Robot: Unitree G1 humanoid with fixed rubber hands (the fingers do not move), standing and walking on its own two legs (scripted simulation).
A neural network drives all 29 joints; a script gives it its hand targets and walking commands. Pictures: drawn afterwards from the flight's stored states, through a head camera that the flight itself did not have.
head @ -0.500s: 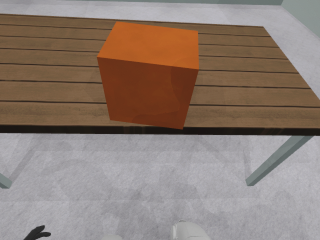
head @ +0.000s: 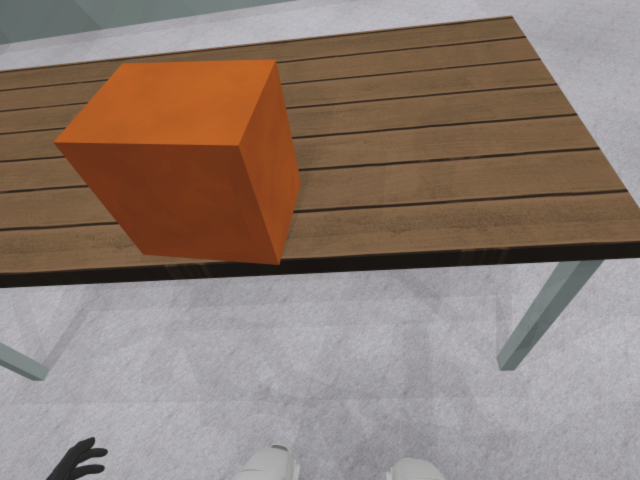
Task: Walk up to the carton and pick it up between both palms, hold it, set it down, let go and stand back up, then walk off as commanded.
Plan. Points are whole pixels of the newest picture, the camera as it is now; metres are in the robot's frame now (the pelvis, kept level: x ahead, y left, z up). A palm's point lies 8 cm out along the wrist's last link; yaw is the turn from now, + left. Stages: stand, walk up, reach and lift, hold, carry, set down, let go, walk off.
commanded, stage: walk up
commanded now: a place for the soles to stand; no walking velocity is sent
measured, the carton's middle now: (202, 166) +0.55 +0.22 +0.06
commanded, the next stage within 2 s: none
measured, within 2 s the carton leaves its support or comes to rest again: neither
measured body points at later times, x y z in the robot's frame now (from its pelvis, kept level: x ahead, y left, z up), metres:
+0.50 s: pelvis -0.03 -0.07 -0.01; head -0.01 -0.13 +0.44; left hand +0.11 +0.25 -0.06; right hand -0.04 -0.39 -0.16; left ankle +0.02 +0.07 -0.69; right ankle +0.01 -0.15 -0.69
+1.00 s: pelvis -0.03 +0.07 -0.01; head -0.02 +0.05 +0.44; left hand -0.02 +0.41 -0.10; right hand +0.04 -0.25 -0.13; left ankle -0.01 +0.22 -0.69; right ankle +0.01 -0.12 -0.67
